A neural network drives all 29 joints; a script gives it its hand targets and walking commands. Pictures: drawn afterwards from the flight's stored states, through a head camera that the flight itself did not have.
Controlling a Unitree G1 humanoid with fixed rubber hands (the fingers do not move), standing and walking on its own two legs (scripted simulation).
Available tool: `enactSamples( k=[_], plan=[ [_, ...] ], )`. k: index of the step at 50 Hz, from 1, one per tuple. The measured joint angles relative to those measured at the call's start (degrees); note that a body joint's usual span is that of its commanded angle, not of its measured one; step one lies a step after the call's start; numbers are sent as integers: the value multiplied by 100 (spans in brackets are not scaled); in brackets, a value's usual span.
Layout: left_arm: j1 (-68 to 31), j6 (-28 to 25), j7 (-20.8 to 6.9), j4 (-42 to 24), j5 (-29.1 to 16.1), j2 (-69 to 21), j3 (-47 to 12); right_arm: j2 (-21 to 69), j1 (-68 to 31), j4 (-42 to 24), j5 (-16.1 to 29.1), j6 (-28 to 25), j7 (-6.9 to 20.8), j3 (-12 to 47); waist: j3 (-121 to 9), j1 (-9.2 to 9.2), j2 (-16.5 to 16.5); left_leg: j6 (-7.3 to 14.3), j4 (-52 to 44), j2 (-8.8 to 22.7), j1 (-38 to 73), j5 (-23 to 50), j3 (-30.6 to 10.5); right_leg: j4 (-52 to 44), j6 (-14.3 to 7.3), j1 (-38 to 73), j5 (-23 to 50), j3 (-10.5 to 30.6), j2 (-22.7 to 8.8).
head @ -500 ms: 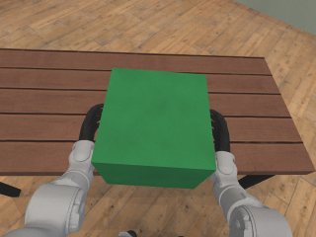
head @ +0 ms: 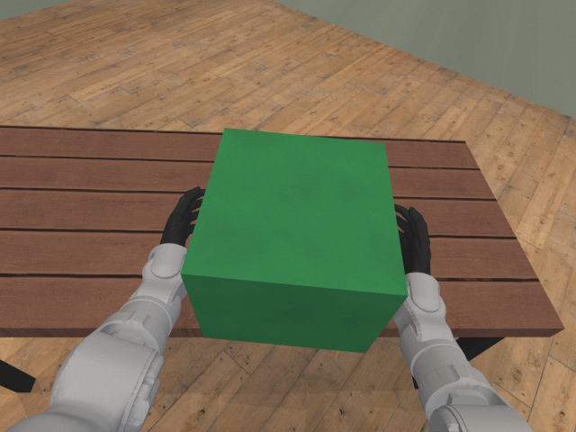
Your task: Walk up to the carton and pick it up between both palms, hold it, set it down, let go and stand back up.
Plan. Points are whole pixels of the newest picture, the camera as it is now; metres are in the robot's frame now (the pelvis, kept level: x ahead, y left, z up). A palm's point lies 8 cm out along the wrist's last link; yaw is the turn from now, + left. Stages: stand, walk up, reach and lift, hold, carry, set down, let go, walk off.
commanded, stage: reach and lift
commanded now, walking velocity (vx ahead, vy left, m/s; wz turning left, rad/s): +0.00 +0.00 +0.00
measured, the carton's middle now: (294, 239) +0.41 +0.00 +0.00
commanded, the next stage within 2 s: hold in 1.96 s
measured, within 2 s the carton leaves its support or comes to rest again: neither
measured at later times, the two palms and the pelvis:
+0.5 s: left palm (166, 213) +0.38 +0.18 +0.11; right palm (438, 232) +0.35 -0.17 +0.12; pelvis -0.02 +0.01 +0.01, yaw +0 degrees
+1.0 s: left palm (165, 198) +0.36 +0.16 +0.16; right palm (463, 207) +0.36 -0.19 +0.16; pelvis -0.02 -0.01 +0.02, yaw +0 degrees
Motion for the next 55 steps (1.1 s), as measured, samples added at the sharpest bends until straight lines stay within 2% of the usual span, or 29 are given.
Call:
enactSamples(
  k=[7, 19, 25, 38, 48, 55],
  plan=[
    [3, 652, 139, -560, -1, 0, 2, -170, -118, -499, 195, 755, 1, 70, 202, 1, 20, 0, -8, 0, 534, -45, -1, -34, 4, 546, -31, 0, 0],
    [53, 1928, 208, -1379, -1, 1, 79, -342, -252, -852, 460, 1806, -11, 70, 526, 3, 39, 0, -170, 0, 1382, -27, -1, -333, 13, 1455, 69, -1, 1],
    [57, 2458, 259, -1744, -1, 0, 226, -438, -482, -868, 388, 2225, -7, 70, 610, 10, 39, 0, -258, 0, 1543, 37, -1, -462, 13, 1634, 156, -1, 2],
    [196, 3584, 461, -2665, 81, -192, 620, -712, -743, -870, 377, 2882, 179, 70, 563, 85, 52, 0, -522, 0, 1831, 184, -1, -676, -18, 1895, 279, -2, 9],
    [223, 4226, 433, -3182, 491, -360, 1144, -793, -987, -871, 327, 3256, 245, 70, 559, 121, 76, 0, -740, 0, 2050, 299, -1, -724, -51, 2031, 304, -2, 17],
    [225, 4462, 358, -3387, 685, -428, 1445, -793, -1158, -871, 224, 3433, 260, 70, 566, 125, 111, 0, -851, 0, 2139, 342, -1, -773, -60, 2090, 318, -2, 20]
  ],
)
